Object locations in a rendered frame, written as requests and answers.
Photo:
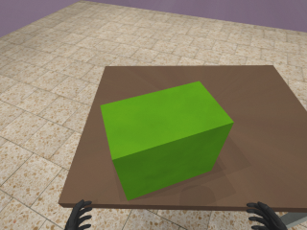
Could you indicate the carton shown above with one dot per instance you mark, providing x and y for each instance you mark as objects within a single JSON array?
[{"x": 161, "y": 138}]

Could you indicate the table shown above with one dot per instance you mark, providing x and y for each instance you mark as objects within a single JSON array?
[{"x": 263, "y": 159}]

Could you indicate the right robot hand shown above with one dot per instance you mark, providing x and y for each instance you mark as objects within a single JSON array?
[{"x": 268, "y": 217}]

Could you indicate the left robot hand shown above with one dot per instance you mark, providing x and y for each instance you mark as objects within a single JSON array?
[{"x": 74, "y": 220}]

